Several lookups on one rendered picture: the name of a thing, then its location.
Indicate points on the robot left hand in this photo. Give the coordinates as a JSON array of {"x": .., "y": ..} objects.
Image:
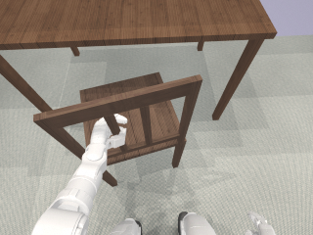
[{"x": 101, "y": 133}]

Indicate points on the robot left thigh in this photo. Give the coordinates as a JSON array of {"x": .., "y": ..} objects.
[{"x": 126, "y": 227}]

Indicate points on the table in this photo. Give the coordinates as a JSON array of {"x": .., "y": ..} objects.
[{"x": 44, "y": 24}]

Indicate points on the left robot shin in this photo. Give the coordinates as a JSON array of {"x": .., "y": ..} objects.
[{"x": 130, "y": 219}]

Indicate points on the left robot upper arm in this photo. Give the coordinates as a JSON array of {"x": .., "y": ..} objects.
[{"x": 62, "y": 222}]

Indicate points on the robot right hand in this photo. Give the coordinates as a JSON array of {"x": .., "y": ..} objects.
[{"x": 261, "y": 224}]

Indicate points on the left robot forearm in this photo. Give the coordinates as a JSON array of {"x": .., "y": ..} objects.
[{"x": 84, "y": 184}]

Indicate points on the chair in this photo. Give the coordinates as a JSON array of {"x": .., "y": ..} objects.
[{"x": 152, "y": 124}]

